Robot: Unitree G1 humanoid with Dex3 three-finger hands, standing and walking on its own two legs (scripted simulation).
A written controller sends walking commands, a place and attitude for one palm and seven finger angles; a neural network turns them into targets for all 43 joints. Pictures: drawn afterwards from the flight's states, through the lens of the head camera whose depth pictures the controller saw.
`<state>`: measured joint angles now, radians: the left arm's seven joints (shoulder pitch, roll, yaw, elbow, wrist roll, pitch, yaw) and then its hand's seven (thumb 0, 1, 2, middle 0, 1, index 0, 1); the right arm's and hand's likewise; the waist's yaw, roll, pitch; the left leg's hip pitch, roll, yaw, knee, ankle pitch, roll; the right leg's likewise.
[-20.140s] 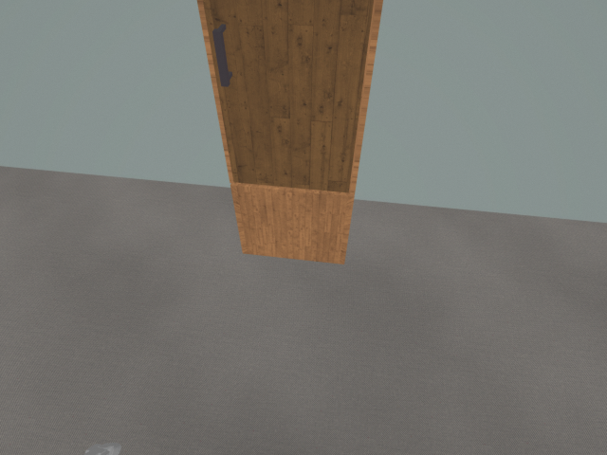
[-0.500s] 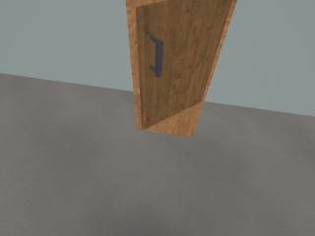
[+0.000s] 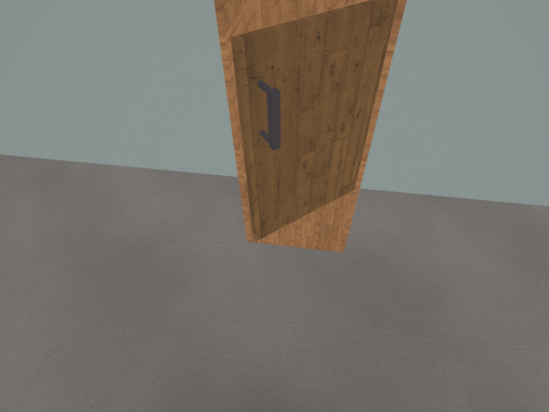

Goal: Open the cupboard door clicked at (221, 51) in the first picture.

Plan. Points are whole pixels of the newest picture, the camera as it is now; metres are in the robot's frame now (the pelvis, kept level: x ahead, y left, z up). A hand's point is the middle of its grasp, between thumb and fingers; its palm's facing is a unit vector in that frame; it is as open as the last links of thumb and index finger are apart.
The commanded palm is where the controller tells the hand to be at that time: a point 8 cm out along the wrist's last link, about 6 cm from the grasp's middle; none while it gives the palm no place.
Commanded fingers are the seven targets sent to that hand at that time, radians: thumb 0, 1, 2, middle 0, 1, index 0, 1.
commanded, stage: let the arm hang, fingers relaxed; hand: left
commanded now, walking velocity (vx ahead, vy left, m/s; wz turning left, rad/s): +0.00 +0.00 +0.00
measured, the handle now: (268, 116) +0.64 +0.05 +0.09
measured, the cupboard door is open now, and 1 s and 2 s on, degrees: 42 42 42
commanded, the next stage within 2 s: look to check the result in 0.18 s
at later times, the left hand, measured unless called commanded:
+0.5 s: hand out of the picture +0.08 +0.22 -0.15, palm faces -0.01 -0.95 -0.32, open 7.4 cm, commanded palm none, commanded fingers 0.00 0.90 0.90 -0.20 -0.30 -0.20 -0.30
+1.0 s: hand out of the picture +0.11 +0.22 -0.15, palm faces -0.03 -0.95 -0.31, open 7.4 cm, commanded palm none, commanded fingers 0.00 0.90 0.90 -0.20 -0.30 -0.20 -0.30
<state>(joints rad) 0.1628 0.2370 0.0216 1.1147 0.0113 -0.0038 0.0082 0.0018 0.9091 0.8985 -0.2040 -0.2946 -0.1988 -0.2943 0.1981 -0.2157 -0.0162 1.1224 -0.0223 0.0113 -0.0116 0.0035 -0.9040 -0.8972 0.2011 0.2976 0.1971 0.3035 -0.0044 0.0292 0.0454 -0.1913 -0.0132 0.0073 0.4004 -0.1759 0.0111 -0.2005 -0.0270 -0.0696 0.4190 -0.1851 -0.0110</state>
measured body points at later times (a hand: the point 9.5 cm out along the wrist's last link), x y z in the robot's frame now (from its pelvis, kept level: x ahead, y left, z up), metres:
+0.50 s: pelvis +0.02 -0.01 +0.01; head +0.04 -0.02 +0.45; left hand +0.08 +0.27 -0.13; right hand +0.07 -0.29 -0.15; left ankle +0.03 +0.11 -0.74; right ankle +0.03 -0.11 -0.74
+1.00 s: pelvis +0.04 -0.01 +0.01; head +0.06 -0.02 +0.45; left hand +0.11 +0.27 -0.13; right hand +0.10 -0.29 -0.14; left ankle +0.03 +0.11 -0.74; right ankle +0.03 -0.11 -0.74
